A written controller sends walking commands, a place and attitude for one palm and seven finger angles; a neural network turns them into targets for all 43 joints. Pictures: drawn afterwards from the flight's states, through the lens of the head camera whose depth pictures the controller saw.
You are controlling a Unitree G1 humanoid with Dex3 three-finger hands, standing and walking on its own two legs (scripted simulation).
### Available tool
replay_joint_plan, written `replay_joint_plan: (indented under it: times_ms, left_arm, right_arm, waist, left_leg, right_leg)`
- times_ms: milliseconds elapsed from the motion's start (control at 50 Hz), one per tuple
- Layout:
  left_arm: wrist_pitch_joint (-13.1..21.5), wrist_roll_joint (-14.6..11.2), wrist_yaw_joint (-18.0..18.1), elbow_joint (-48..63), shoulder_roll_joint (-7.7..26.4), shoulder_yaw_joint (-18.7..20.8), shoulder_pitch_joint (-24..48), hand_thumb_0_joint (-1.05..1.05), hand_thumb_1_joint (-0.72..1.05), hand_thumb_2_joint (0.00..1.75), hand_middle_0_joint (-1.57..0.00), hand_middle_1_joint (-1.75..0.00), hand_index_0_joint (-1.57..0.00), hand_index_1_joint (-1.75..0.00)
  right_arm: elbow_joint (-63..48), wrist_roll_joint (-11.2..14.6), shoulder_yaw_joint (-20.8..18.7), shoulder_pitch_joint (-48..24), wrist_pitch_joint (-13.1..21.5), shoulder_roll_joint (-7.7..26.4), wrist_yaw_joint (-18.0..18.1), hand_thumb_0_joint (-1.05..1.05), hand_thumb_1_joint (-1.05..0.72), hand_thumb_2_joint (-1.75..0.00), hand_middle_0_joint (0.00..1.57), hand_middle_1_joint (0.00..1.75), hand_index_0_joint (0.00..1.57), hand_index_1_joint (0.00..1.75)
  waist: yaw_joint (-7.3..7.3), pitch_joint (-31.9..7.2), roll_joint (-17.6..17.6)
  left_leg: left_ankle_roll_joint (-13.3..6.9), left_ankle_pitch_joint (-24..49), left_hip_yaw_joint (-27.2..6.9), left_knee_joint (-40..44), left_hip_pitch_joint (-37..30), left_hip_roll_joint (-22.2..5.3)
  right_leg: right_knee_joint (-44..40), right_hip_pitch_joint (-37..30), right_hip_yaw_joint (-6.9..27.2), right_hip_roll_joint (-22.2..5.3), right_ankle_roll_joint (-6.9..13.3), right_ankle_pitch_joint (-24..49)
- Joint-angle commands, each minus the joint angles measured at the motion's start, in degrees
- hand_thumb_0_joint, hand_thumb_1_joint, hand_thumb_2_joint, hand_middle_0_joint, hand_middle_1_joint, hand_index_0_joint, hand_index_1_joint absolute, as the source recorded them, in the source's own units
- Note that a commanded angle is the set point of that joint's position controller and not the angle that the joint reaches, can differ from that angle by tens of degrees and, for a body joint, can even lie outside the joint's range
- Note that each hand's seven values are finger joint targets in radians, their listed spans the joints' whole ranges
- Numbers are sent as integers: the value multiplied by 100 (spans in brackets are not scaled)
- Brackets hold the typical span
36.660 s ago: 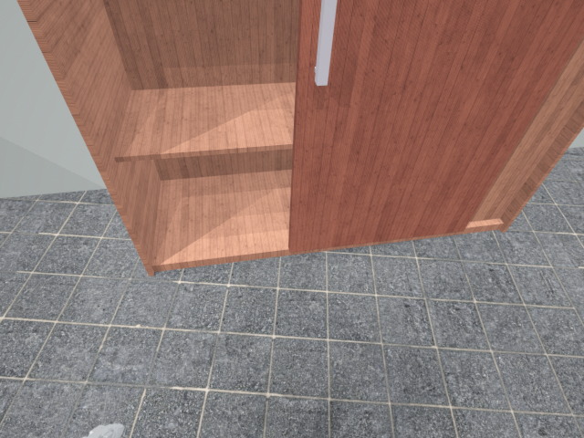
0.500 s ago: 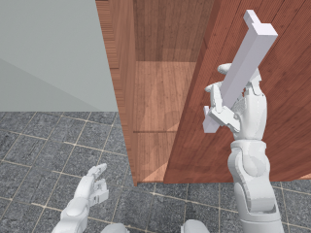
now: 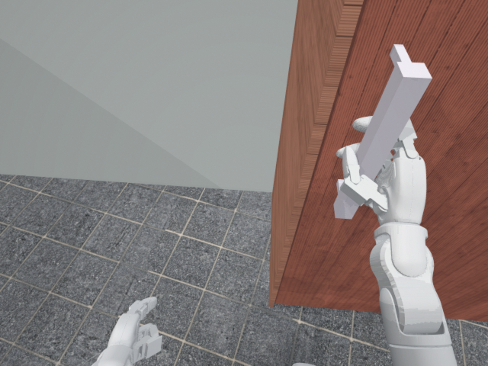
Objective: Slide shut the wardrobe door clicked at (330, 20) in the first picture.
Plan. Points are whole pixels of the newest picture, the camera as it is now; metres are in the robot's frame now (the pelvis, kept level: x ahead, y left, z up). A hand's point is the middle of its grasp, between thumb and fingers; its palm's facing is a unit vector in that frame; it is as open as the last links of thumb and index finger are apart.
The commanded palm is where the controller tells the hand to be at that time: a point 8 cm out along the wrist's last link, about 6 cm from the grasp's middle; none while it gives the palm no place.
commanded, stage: step sideways, sliding the door along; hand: right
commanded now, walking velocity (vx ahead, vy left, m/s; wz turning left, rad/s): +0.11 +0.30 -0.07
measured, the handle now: (365, 146) +0.38 -0.14 +0.18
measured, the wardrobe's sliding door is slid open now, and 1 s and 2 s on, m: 0.00 0.00 0.00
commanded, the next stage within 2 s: stop walking and hold the door there in 0.16 s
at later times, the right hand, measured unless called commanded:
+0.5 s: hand (351, 173) +0.34 -0.12 +0.17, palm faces +0.42 +0.86 -0.28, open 6.5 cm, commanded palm +0.29 -0.16 +0.17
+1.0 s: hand (350, 173) +0.34 -0.12 +0.17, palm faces +0.46 +0.85 -0.27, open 6.3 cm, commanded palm +0.29 -0.15 +0.17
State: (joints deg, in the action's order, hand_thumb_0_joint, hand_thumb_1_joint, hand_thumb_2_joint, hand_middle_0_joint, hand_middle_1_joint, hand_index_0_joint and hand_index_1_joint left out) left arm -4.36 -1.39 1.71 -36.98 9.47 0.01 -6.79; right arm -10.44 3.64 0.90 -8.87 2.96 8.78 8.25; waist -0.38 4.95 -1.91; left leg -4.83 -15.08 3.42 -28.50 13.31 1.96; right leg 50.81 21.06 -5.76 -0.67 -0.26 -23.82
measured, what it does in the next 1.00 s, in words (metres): steps to the left: right foot, then left foot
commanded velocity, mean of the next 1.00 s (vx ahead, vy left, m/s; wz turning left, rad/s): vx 0.03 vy -0.03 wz -0.01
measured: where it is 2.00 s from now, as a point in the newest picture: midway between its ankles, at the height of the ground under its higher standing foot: outside the picture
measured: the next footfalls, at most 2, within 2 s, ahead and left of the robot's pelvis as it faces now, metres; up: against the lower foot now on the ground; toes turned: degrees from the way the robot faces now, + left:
right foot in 0.04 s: +0.04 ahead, -0.08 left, +0.00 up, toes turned -6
left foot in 0.42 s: +0.09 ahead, +0.27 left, +0.00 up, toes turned +6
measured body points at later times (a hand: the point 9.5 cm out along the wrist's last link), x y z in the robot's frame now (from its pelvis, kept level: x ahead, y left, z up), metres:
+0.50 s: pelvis +0.03 +0.14 -0.02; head +0.04 +0.15 +0.43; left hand +0.24 +0.35 -0.11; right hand +0.31 -0.16 +0.18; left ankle +0.05 +0.32 -0.74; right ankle -0.01 -0.02 -0.70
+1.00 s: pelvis +0.06 +0.14 +0.00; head +0.07 +0.15 +0.45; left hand +0.21 +0.38 -0.10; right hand +0.31 -0.16 +0.18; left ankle +0.05 +0.27 -0.74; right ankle +0.05 +0.04 -0.74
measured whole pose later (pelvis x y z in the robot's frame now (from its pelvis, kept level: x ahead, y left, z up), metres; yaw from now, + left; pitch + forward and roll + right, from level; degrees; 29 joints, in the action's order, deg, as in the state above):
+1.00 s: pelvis +0.06 +0.14 +0.00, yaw +2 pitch +0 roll +1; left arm 3.2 -1.3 3.6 -38.6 11.5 -1.4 -11.6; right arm -8.3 4.5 -21.1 8.3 7.5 20.2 9.3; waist -0.2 -0.2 2.4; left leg 0.4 -14.1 3.7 -24.8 10.6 -0.7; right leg 29.1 11.7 -3.4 -2.0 0.7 -17.3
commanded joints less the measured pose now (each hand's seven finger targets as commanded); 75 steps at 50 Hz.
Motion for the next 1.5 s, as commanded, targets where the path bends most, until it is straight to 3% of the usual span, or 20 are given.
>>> replay_joint_plan:
  times_ms: [0, 40, 60, 140, 240, 260, 280, 320, 360, 400, 440, 460, 520, 600, 640, 720, 800, 900, 1100, 1480]
  left_arm:
    - [334, -14, 32, 1147, 463, 108, 762, 0, 90, 90, -20, -30, -20, -30]
    - [401, -66, -148, 1251, 599, 203, 810, 0, 90, 90, -20, -30, -20, -30]
    - [405, -58, -208, 1314, 631, 197, 903, 0, 90, 90, -20, -30, -20, -30]
    - [346, 67, -273, 1077, 710, 138, 816, 0, 90, 90, -20, -30, -20, -30]
    - [492, -101, -359, 1216, 824, 317, 482, 0, 90, 90, -20, -30, -20, -30]
    - [353, -109, -165, 780, 1090, 401, 81, 0, 90, 90, -20, -30, -20, -30]
    - [284, -59, -170, 1021, 941, 313, 135, 0, 90, 90, -20, -30, -20, -30]
    - [427, -142, -121, 1032, 954, 246, 209, 0, 90, 90, -20, -30, -20, -30]
    - [546, -167, -68, 891, 758, 144, 251, 0, 90, 90, -20, -30, -20, -30]
    - [607, -118, 1, 888, 621, 51, 382, 0, 90, 90, -20, -30, -20, -30]
    - [646, -77, 66, 783, 906, 126, 433, 0, 90, 90, -20, -30, -20, -30]
    - [724, -42, 63, 869, 978, 163, 696, 0, 90, 90, -20, -30, -20, -30]
    - [781, -60, 151, 694, 903, 122, 538, 0, 90, 90, -20, -30, -20, -30]
    - [910, -42, 261, 798, 921, 249, 448, 0, 90, 90, -20, -30, -20, -30]
    - [1036, -92, 187, 1010, 995, 327, 417, 0, 90, 90, -20, -30, -20, -30]
    - [1162, -35, 158, 824, 1005, 324, 180, 0, 90, 90, -20, -30, -20, -30]
    - [1164, -58, 189, 742, 1038, 222, 174, 0, 90, 90, -20, -30, -20, -30]
    - [1089, -10, 246, 744, 1068, 276, 6, 0, 90, 90, -20, -30, -20, -30]
    - [1000, -25, 279, 944, 998, 213, 180, 0, 90, 90, -20, -30, -20, -30]
    - [897, -3, 280, 1085, 1076, 283, 105, 0, 90, 90, -20, -30, -20, -30]
  right_arm:
    - [-2158, -189, 750, -2520, 790, 200, -281, 0, -90, -90, 45, 140, 45, 140]
    - [-1950, -63, 1264, -2661, 812, -290, -441, 0, -90, -90, 45, 140, 45, 140]
    - [-1778, -101, 1071, -2779, 782, -149, -462, 0, -90, -90, 45, 140, 45, 140]
    - [-1903, -186, 1423, -3190, 537, -372, -532, 0, -90, -90, 45, 140, 45, 140]
    - [-1426, -212, 1684, -3611, 373, -704, -580, 0, -90, -90, 45, 140, 45, 140]
    - [259, -414, -1713, -2186, 333, 2472, -164, 0, -90, -90, 45, 140, 45, 140]
    - [-312, -259, -982, -2150, 346, 1652, -198, 0, -90, -90, 45, 140, 45, 140]
    - [-441, -318, -1061, -2392, 462, 1757, -191, 0, -90, -90, 45, 140, 45, 140]
    - [-343, -284, -1382, -2311, 635, 2104, -222, 0, -90, -90, 45, 140, 45, 140]
    - [-134, -271, -2185, -1744, 619, 2936, -177, 0, -90, -90, 45, 140, 45, 140]
    - [62, -251, -2941, -1672, 633, 3504, -103, 0, -90, -90, 45, 140, 45, 140]
    - [-503, -192, -2302, -2104, 695, 2864, -140, 0, -90, -90, 45, 140, 45, 140]
    - [-364, -97, -2636, -1194, 827, 2752, -43, 0, -90, -90, 45, 140, 45, 140]
    - [-1279, -201, -2500, -419, 1034, 2484, 51, 0, -90, -90, 45, 140, 45, 140]
    - [-1944, -161, -2098, -404, 1080, 2201, 38, 0, -90, -90, 45, 140, 45, 140]
    - [-1575, -188, -2304, 216, 1003, 2382, 85, 0, -90, -90, 45, 140, 45, 140]
    - [-1360, -212, -2259, 396, 971, 2326, 66, 0, -90, -90, 45, 140, 45, 140]
    - [-1000, -91, -2400, 552, 825, 2353, 101, 0, -90, -90, 45, 140, 45, 140]
    - [-1293, -106, -2251, 1367, 794, 2158, 116, 0, -90, -90, 45, 140, 45, 140]
    - [-1217, -86, -2354, 1776, 806, 2249, 150, 0, -90, -90, 45, 140, 45, 140]
  waist:
    - [213, -2526, 436]
    - [132, -2512, 1663]
    - [121, -2282, 1014]
    - [53, -1731, 1023]
    - [176, -1815, 1686]
    - [58, -1974, 2017]
    - [8, -2028, 2123]
    - [53, -2059, 2053]
    - [86, -1953, 990]
    - [-8, -1778, -1207]
    - [-46, -1426, -1080]
    - [-58, -1082, -1739]
    - [74, -1206, -1425]
    - [63, -1711, 496]
    - [-93, -1945, 2258]
    - [37, -1544, 1339]
    - [0, -1456, 1079]
    - [181, -1264, -450]
    - [75, -1522, 569]
    - [56, -1198, 317]
  left_leg:
    - [-173, 3027, -792, -999, -397, -733]
    - [331, -917, -789, -3484, 1706, -16]
    - [399, -960, -1200, -4392, 1870, 57]
    - [388, -683, -954, -4922, 2748, -358]
    - [427, -177, -65, -2498, 1257, -368]
    - [567, -302, 212, -2272, 1100, -250]
    - [518, -540, 253, -1577, 579, -249]
    - [596, -82, 534, -309, -141, -45]
    - [634, 894, 170, 770, -1030, -204]
    - [-14, 2113, -2018, 1304, -1699, -1621]
    - [-267, 1066, -2892, 1741, -592, -2197]
    - [-426, 636, -2860, 1603, -285, -2239]
    - [-281, 1890, -1347, 830, -209, -2091]
    - [254, 2069, -782, -558, -467, -1232]
    - [509, -996, -286, -1895, 587, -476]
    - [525, -829, -218, -1215, 457, -570]
    - [496, 855, -73, 1058, -585, -572]
    - [-21, 948, -1516, 1162, -369, -1302]
    - [347, 2305, -675, 349, -760, -726]
    - [212, 2485, -1000, 484, -719, -1195]
  right_leg:
    - [-3403, -2515, 257, -377, 200, 2728]
    - [-3278, -3705, 3360, -2900, 1215, 5052]
    - [-3366, -3224, 3480, -3087, 1657, 4495]
    - [-2720, -3010, 1680, -2478, 1437, 4973]
    - [-2886, -2192, 494, -1736, 784, 3490]
    - [-2835, -2143, 286, -1648, 747, 3355]
    - [-2487, -1926, 417, -1584, 720, 3384]
    - [-1847, -1703, 114, -1265, 489, 2753]
    - [-896, -1104, 64, -788, 242, 1413]
    - [1046, 624, 175, -11, 24, -542]
    - [1991, 703, 950, -46, 17, -346]
    - [2011, 781, 1211, -165, 9, -41]
    - [-224, -128, 1170, -464, 190, -243]
    - [-3279, -1442, 692, -266, 158, 1802]
    - [-3264, -1970, 1911, -1468, 626, 3704]
    - [-2873, -2006, 1419, -1352, 761, 4713]
    - [-2486, -1679, 1118, -1023, 382, 2975]
    - [-2136, -1037, 807, -205, 110, 865]
    - [-2841, -1563, 945, -803, 150, 3371]
    - [-2428, -895, 789, -482, 188, 2238]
